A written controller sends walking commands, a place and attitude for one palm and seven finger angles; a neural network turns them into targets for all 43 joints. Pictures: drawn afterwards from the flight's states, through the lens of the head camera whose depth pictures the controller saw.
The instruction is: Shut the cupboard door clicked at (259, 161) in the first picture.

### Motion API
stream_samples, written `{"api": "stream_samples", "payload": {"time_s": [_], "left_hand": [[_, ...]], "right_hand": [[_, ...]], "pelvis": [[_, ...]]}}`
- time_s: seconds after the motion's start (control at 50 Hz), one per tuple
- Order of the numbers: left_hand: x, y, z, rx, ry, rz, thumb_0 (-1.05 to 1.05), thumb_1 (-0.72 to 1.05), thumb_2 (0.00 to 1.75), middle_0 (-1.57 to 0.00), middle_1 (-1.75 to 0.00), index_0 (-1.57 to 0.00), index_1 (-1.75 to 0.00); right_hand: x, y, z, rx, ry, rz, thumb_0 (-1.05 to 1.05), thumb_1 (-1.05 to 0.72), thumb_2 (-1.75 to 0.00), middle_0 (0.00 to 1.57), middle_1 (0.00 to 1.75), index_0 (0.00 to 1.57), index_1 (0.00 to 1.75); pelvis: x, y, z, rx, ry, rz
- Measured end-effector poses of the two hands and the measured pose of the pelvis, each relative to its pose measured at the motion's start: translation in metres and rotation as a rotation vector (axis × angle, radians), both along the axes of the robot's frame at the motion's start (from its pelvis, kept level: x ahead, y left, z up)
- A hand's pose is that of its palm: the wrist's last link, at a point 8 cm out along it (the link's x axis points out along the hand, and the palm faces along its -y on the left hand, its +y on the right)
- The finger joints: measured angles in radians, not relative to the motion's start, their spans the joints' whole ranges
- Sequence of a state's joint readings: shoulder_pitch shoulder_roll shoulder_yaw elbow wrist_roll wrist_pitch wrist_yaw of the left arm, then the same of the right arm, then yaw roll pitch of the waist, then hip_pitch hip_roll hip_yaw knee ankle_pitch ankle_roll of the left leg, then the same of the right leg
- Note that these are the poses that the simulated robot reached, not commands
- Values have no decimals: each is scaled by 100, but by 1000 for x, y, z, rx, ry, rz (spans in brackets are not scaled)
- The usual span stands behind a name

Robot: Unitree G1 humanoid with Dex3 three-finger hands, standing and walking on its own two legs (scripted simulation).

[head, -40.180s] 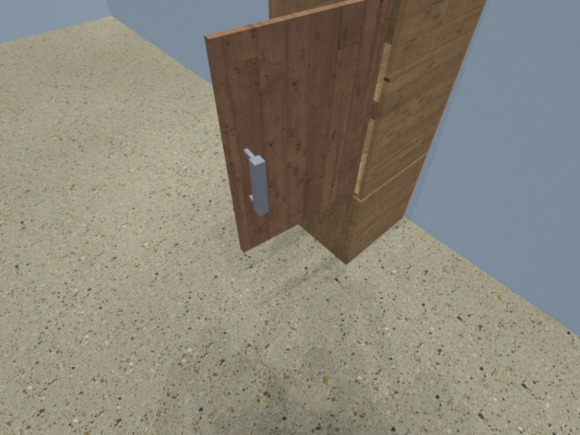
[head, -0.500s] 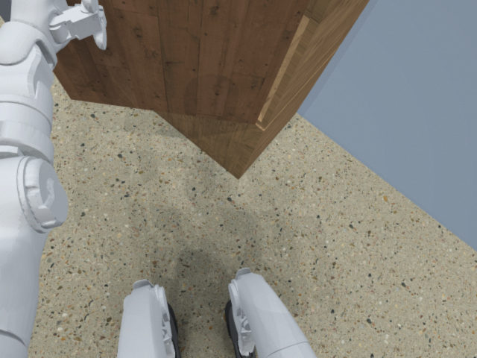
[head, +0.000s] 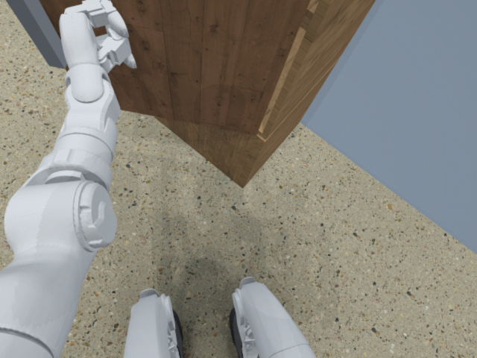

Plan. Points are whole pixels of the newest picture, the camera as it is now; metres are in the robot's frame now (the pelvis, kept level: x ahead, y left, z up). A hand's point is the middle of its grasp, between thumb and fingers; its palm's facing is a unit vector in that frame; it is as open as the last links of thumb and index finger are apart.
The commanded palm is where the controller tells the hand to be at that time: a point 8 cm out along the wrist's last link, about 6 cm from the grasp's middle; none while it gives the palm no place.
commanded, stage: pull the fist back off the door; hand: left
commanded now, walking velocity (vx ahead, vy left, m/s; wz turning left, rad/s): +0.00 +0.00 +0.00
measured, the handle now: (41, 11) +0.66 +0.19 +0.07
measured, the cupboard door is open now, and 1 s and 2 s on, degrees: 31 31 31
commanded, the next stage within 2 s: draw the hand back to the body in 0.50 s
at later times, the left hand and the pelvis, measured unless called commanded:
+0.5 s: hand (141, 88) +0.51 +0.06 +0.07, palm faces +0.09 -0.99 -0.04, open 3.1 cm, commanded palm +0.49 +0.11 +0.07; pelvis +0.01 -0.01 +0.02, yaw +3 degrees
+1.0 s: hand (71, 117) +0.42 +0.12 +0.15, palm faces +0.13 -0.99 -0.05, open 3.1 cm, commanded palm +0.37 +0.17 +0.15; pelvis +0.02 -0.02 +0.08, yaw +3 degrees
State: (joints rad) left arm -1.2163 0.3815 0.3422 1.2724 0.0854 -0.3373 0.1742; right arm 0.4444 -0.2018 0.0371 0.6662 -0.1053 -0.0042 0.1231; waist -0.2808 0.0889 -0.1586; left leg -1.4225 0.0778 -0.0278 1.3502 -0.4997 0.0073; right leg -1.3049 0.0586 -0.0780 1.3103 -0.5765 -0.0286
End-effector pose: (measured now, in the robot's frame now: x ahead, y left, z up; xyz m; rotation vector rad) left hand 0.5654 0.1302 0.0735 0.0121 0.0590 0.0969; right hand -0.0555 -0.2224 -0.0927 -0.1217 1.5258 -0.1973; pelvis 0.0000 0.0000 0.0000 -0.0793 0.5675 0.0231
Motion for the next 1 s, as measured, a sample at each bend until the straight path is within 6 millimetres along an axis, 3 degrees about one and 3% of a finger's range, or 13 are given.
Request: {"api": "stream_samples", "payload": {"time_s": [0.1, 0.2, 0.4, 0.54, 0.62, 0.72, 0.86, 1.0], "left_hand": [[-9, -3, 11, 12, -28, 9, 2, 90, 90, -130, -150, -130, -150], [-27, -3, 7, 13, -29, 6, 2, 90, 90, -130, -150, -130, -150], [-72, -8, -4, 27, -69, 1, 2, 90, 90, -130, -150, -130, -150], [-81, -18, 0, 39, -65, -2, 2, 90, 90, -130, -150, -130, -150], [-76, -18, 5, 46, -74, 6, 2, 90, 90, -130, -150, -130, -150], [-79, -10, 14, 39, -100, 17, 2, 90, 90, -130, -150, -130, -150], [-129, 22, 38, 60, -78, 35, 2, 90, 90, -130, -150, -130, -150], [-175, 44, 76, 44, -106, 29, 2, 90, 90, -130, -150, -130, -150]], "right_hand": [[6, -6, 7, 9, -8, 5, 0, -90, -90, 20, 30, 20, 29], [21, -19, 10, 4, -17, 23, 0, -90, -90, 20, 30, 20, 29], [74, -45, 8, -33, -109, 92, 0, -90, -90, 20, 30, 20, 29], [107, -51, 2, -43, -196, 121, 0, -90, -90, 20, 30, 20, 29], [112, -50, -1, -40, -224, 121, 0, -90, -90, 20, 30, 20, 29], [103, -45, -3, -14, -213, 94, 0, -90, -90, 20, 30, 20, 29], [100, -34, 18, 42, -217, 52, 0, -90, -90, 20, 30, 20, 29], [136, -39, 54, 2, -342, 95, 1, -90, -90, 20, 30, 20, 29]], "pelvis": [[8, -2, 10, 16, -22, -4], [13, -4, 16, 31, -45, -2], [15, -10, 23, 50, -86, 14], [11, -14, 22, 58, -104, 20], [8, -17, 20, 61, -102, 19], [8, -18, 22, 68, -110, 7], [16, -19, 53, 85, -196, -8], [23, -20, 82, 82, -297, 15]]}}
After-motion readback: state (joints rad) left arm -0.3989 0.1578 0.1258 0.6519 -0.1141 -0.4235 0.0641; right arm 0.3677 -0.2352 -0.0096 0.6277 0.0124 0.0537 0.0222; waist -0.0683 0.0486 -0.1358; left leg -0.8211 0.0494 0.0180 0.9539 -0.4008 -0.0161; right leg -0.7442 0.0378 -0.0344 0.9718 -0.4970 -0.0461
